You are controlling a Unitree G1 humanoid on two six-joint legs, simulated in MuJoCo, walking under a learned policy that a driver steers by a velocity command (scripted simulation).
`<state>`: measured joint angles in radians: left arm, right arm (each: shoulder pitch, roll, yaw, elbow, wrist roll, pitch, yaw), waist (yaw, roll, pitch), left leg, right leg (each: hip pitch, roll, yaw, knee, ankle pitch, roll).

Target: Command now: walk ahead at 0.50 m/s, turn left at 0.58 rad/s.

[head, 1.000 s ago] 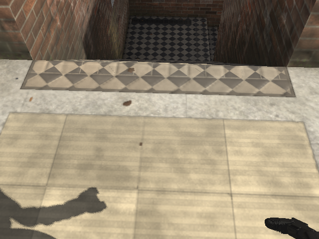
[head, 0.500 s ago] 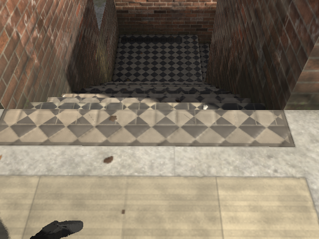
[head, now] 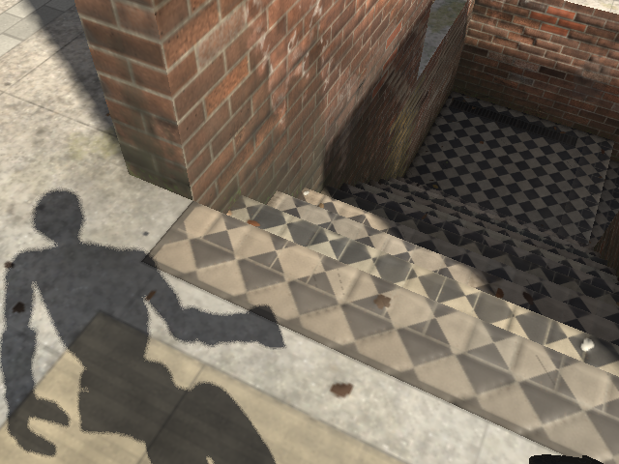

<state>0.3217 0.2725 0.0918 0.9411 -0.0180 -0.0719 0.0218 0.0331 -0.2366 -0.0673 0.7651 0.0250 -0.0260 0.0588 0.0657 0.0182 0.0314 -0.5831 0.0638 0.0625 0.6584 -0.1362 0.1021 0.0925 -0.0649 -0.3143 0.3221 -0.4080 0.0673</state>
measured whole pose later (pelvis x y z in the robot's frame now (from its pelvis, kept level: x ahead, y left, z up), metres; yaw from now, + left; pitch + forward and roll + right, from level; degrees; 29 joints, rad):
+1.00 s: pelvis +0.35 +0.07 +0.02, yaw -11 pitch +3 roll -1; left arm 0.17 0.30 0.06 0.67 0.06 -0.08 -0.03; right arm 0.32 -0.33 -0.04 0.76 -0.04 -0.08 -0.02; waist -0.03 -0.01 -0.01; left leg -0.20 -0.01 0.01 0.36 -0.22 0.07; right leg -0.45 0.12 0.16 0.63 -0.34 -0.01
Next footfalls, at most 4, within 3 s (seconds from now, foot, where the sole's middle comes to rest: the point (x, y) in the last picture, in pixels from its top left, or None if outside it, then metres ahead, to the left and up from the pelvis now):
0.04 left None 0.18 0.10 -0.76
0.50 right None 0.45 -0.05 -0.76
0.92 left None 0.38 0.16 -0.76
1.46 right None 0.36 -0.09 -0.76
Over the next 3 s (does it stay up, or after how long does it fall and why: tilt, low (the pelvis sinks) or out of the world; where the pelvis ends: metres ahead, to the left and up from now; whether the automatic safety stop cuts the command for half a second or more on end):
stays up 0.64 -0.12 0.01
